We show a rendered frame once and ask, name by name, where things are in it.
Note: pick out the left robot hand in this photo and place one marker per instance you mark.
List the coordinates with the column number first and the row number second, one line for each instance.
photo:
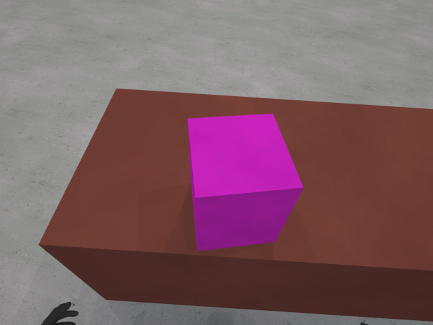
column 59, row 313

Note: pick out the pedestal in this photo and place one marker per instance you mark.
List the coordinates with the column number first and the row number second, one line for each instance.
column 358, row 241

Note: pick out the carton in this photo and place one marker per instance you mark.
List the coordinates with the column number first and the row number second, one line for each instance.
column 243, row 180

